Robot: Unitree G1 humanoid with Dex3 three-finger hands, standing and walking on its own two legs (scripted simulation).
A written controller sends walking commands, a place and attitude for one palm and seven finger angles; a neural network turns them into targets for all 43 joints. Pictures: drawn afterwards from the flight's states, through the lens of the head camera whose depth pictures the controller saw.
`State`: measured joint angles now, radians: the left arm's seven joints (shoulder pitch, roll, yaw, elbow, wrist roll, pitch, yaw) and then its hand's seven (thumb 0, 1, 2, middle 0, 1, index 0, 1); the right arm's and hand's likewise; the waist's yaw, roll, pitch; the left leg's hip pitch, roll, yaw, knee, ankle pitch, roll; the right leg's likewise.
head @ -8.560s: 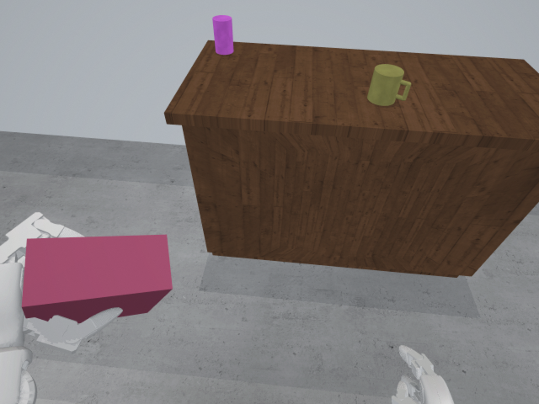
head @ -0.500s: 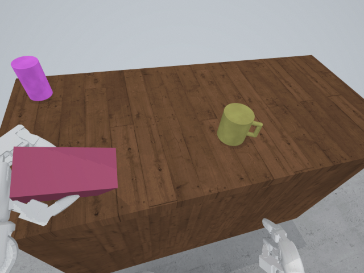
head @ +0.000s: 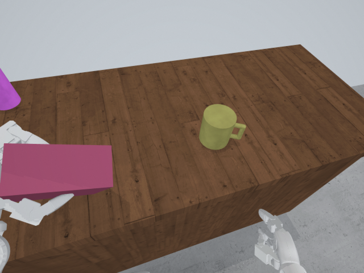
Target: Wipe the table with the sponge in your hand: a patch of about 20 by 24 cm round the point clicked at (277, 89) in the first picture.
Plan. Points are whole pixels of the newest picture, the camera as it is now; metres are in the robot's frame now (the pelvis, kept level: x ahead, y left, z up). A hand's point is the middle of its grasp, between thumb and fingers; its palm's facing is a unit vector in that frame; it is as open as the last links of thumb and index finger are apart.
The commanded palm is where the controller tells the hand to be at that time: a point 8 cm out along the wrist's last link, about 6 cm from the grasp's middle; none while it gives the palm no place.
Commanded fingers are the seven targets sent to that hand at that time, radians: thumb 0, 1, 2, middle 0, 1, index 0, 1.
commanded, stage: shuffle to correct the standing spot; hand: left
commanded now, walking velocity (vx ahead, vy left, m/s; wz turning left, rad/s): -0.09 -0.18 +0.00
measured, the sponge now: (74, 173) +0.24 +0.21 +0.14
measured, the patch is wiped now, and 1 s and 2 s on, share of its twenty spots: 0.00 0.00 0.00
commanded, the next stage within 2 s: come to a stop and stand still in 0.08 s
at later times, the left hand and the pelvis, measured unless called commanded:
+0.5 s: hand (15, 153) +0.24 +0.28 +0.19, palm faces +0.42 -0.74 -0.52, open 10.1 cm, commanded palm +0.15 +0.27 +0.18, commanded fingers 0.00 0.10 1.30 -1.20 -1.60 -1.20 -1.60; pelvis -0.01 -0.01 +0.00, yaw +0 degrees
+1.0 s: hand out of the picture +0.18 +0.32 +0.17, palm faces +0.46 -0.83 -0.32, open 10.1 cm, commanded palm +0.12 +0.34 +0.18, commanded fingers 0.00 0.10 1.30 -1.20 -1.60 -1.20 -1.60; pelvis -0.04 +0.06 +0.00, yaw -1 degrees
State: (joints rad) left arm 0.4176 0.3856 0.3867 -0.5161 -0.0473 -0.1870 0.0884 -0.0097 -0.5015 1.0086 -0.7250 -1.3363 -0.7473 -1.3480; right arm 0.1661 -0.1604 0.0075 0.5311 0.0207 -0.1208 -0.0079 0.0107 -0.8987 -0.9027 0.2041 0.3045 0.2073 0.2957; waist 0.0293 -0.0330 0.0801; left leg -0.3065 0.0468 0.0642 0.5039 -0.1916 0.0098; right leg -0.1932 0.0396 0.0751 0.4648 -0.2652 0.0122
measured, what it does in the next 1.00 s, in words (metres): shifts its weight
